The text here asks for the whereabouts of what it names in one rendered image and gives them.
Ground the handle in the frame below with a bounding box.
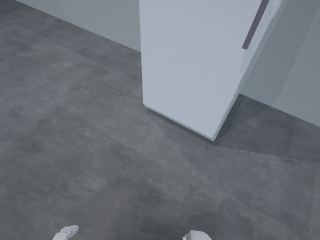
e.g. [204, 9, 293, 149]
[242, 0, 270, 50]

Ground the fridge door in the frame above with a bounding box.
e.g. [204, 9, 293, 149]
[139, 0, 281, 138]

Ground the left robot hand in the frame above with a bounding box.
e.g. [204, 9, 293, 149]
[52, 225, 79, 240]

